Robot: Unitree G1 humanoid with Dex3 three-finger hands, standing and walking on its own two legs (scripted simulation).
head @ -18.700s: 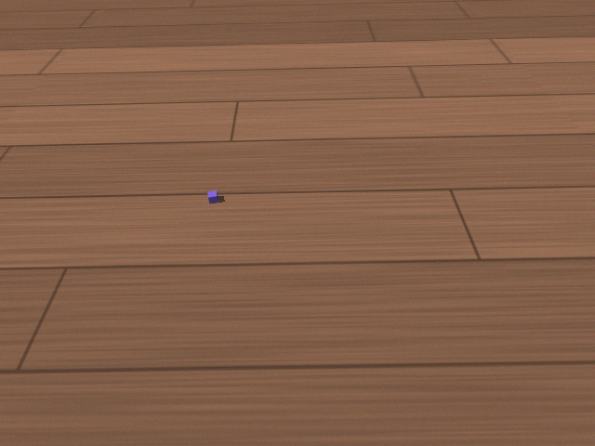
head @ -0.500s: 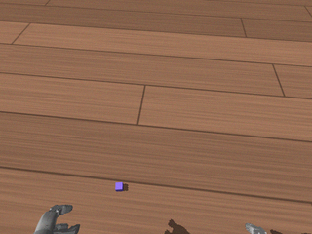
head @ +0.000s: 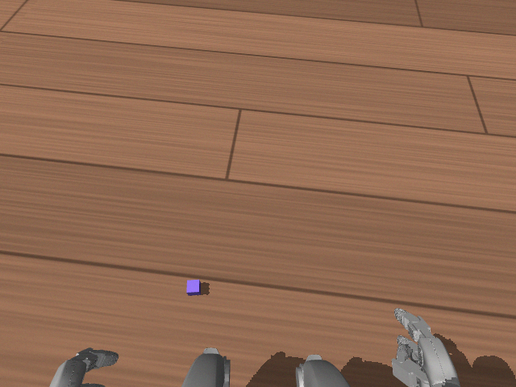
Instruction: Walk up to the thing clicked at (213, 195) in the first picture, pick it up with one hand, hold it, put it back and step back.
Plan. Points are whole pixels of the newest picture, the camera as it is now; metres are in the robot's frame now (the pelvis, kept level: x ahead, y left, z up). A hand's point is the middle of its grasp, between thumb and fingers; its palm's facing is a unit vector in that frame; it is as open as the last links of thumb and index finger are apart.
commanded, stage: rise first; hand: left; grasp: from above
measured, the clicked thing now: (193, 287) +0.44 +0.22 -0.66
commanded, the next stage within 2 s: none
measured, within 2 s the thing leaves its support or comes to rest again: neither
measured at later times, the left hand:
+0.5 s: hand (130, 350) +0.22 +0.28 -0.30, palm faces -0.43 -0.52 -0.74, open 12.0 cm
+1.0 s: hand (154, 315) +0.31 +0.28 -0.44, palm faces -0.47 -0.10 -0.88, open 11.1 cm
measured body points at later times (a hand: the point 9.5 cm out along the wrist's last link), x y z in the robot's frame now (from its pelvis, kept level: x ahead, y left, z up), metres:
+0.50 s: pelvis -0.04 -0.01 -0.15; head +0.14 +0.01 +0.26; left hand +0.24 +0.30 -0.25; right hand +0.16 -0.27 -0.27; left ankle +0.01 +0.12 -0.65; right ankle -0.01 -0.14 -0.65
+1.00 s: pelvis -0.10 -0.01 -0.30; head +0.12 +0.02 +0.10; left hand +0.33 +0.28 -0.39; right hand -0.03 -0.29 -0.42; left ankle +0.01 +0.12 -0.65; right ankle -0.01 -0.14 -0.65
